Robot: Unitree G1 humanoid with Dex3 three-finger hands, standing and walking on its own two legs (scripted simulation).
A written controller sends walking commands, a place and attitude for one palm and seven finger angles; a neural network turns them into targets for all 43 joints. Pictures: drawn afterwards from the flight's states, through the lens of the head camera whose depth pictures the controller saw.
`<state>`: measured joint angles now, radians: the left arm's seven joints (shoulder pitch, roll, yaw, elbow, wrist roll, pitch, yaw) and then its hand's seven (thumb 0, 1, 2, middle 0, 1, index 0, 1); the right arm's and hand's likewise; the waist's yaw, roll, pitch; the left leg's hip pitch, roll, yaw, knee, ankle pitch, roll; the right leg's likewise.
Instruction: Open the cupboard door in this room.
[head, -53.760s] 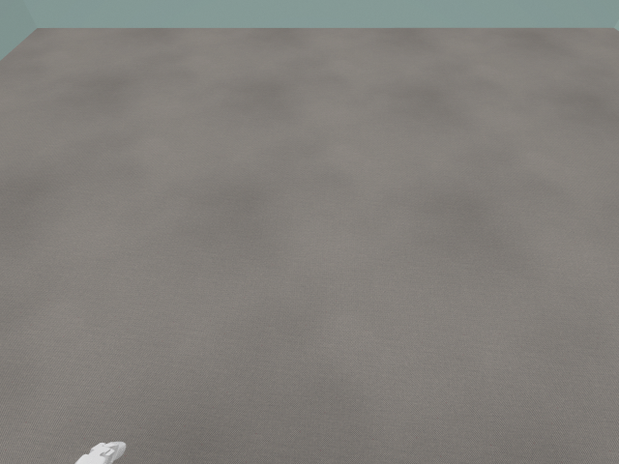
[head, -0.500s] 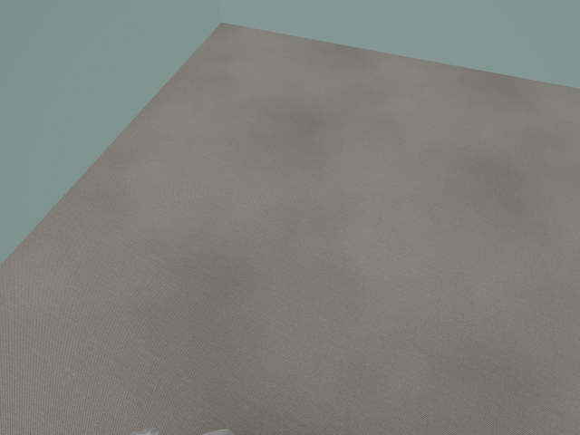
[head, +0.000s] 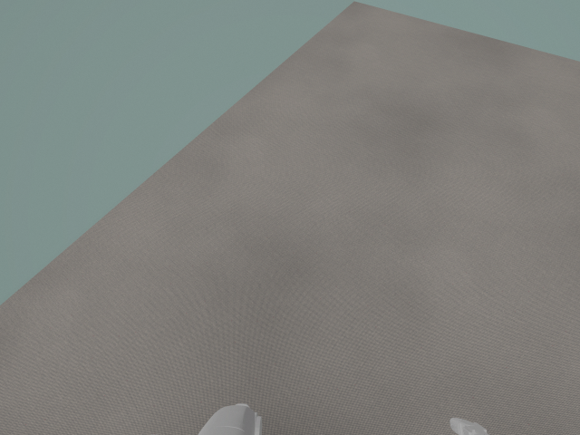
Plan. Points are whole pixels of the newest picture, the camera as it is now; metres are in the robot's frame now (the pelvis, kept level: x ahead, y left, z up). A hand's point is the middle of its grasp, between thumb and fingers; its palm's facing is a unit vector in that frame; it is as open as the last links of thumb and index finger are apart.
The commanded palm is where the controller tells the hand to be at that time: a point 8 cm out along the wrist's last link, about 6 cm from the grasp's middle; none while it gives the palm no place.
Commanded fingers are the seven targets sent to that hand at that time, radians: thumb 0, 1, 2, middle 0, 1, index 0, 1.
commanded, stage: turn to face it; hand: left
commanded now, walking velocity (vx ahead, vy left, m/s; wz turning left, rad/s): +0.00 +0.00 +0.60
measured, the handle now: out of the picture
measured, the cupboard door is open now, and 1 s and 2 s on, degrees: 41 41 41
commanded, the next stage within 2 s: none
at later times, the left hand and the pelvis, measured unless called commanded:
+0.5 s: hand out of the picture +0.09 +0.21 -0.16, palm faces +0.29 -0.91 -0.29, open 7.4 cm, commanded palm none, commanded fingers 0.00 0.90 0.90 -0.20 -0.30 -0.20 -0.30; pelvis +0.03 -0.02 -0.02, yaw +17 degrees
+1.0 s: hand out of the picture -0.02 +0.20 -0.18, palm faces +0.59 -0.76 -0.26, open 7.4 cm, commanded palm none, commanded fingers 0.00 0.90 0.90 -0.20 -0.30 -0.20 -0.30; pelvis +0.05 -0.02 -0.01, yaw +36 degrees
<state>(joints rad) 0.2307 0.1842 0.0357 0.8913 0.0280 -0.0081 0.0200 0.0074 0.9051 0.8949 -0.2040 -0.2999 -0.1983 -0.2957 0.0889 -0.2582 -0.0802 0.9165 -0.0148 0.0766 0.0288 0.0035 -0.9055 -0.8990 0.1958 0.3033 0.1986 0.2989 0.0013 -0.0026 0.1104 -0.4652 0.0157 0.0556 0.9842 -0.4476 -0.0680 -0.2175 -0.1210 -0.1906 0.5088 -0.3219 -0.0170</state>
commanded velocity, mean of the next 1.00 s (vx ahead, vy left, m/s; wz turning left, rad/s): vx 0.00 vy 0.00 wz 0.60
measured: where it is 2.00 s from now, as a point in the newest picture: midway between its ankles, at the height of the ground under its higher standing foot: outside the picture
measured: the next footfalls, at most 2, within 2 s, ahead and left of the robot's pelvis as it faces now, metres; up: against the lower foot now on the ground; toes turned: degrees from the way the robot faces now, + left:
left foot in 0.16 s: +0.04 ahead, +0.13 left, +0.00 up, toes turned +13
right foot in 0.50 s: +0.13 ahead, -0.13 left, +0.00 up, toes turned +14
